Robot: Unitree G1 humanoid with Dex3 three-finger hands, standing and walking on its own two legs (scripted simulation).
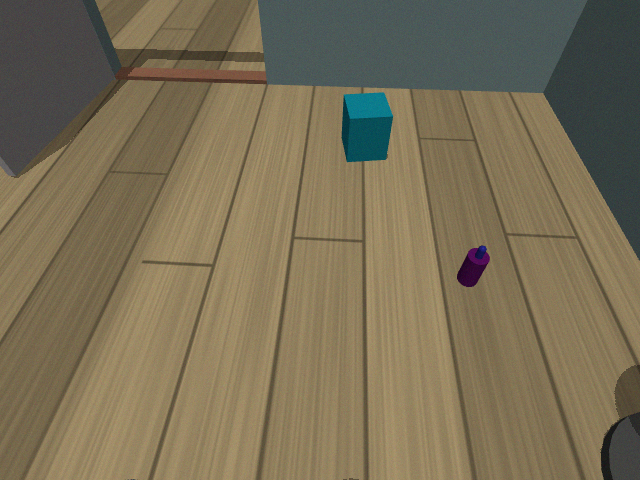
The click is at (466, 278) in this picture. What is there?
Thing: necked bottle
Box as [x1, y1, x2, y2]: [457, 246, 489, 286]
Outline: 484,246 480,246 478,248 473,248 469,250 457,274 457,279 461,284 466,286 472,286 476,283 489,260 489,257 485,251 486,248
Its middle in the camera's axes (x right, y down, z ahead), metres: +0.58 +0.09 +1.42
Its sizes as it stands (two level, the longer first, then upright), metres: 0.076 0.076 0.199
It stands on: the floor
